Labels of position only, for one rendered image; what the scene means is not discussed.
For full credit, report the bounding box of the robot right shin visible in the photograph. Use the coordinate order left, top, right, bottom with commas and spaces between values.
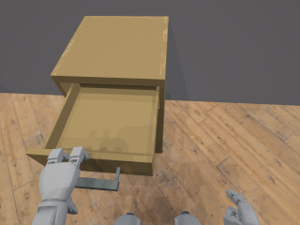
180, 210, 190, 215

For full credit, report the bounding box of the cabinet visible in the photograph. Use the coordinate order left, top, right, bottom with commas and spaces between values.
50, 16, 169, 154

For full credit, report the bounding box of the robot right hand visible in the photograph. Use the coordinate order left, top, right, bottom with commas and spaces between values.
223, 189, 261, 225

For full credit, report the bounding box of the robot left hand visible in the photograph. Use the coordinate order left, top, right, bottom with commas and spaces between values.
38, 146, 90, 215

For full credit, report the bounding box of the right robot thigh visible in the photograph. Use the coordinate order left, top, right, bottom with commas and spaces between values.
174, 214, 202, 225

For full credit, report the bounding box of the robot left forearm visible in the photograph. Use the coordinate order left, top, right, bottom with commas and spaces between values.
31, 200, 69, 225

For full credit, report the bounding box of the handle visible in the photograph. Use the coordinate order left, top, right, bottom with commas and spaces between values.
75, 167, 121, 192

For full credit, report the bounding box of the drawer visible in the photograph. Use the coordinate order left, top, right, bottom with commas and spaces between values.
25, 82, 159, 176

